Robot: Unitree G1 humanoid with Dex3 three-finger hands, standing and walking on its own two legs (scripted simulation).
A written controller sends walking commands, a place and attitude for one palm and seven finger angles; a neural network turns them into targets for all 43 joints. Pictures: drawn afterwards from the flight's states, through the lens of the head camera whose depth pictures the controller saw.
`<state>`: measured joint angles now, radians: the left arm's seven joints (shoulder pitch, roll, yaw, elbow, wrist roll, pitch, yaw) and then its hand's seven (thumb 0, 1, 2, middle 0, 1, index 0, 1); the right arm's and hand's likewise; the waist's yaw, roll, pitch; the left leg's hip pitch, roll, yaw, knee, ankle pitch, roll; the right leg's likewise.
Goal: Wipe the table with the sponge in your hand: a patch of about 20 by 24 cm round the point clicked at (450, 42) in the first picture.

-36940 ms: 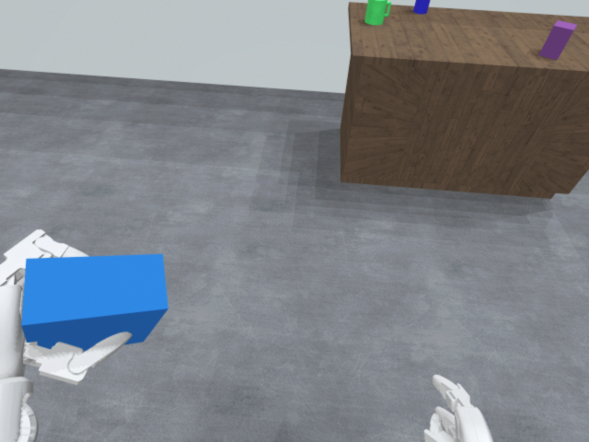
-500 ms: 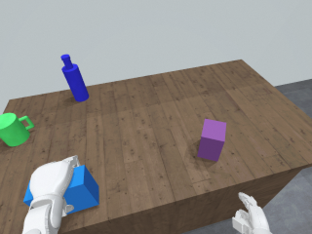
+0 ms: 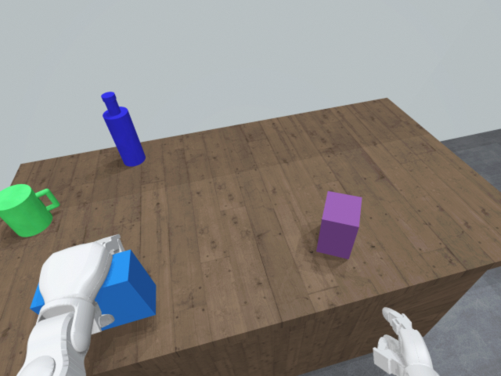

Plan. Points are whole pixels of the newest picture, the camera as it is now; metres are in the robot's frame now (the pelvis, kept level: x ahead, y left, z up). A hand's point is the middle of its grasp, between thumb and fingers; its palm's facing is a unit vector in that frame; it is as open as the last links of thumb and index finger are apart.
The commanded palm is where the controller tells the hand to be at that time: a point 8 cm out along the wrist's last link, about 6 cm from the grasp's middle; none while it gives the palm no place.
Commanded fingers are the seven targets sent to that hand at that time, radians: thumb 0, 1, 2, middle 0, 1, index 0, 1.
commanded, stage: lift the sponge slowly off the table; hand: left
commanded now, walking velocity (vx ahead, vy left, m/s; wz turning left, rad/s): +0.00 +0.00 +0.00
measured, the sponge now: (106, 300) +0.19 +0.29 +0.02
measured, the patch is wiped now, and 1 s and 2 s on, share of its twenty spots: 1.00 1.00 1.00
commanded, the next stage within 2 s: bring the sponge back beside the body in 0.96 s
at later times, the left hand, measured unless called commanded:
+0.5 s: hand (85, 273) +0.20 +0.29 +0.09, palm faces +0.06 -0.09 -0.99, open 10.0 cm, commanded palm +0.17 +0.29 +0.16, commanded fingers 0.00 0.10 1.30 -1.20 -1.60 -1.20 -1.60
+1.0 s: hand (84, 257) +0.21 +0.29 +0.12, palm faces +0.09 -0.08 -0.99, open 10.0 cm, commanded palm +0.18 +0.28 +0.19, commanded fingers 0.00 0.10 1.30 -1.20 -1.60 -1.20 -1.60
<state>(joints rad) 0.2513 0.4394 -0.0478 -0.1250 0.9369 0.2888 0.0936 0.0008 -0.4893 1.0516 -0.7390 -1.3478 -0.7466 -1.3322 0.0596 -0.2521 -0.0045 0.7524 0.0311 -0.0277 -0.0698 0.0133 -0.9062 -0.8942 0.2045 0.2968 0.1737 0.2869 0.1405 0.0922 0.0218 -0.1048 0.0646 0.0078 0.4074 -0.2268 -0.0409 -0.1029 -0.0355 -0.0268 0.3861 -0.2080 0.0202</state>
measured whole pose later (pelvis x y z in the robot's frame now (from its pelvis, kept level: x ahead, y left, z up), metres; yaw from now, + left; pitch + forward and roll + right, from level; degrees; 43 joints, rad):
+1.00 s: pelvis -0.01 +0.00 +0.00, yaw +0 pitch -5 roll +0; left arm 0.13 0.52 -0.03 -0.22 0.88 0.38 -0.02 0.00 -0.49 1.05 -0.74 -1.35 -0.75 -1.33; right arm 0.04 -0.27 0.03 0.73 0.05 0.00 -0.08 0.01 -0.91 -0.89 0.20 0.30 0.15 0.28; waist 0.14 0.11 0.02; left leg -0.10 0.06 0.00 0.38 -0.19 -0.04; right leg -0.11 -0.04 -0.03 0.39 -0.19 0.02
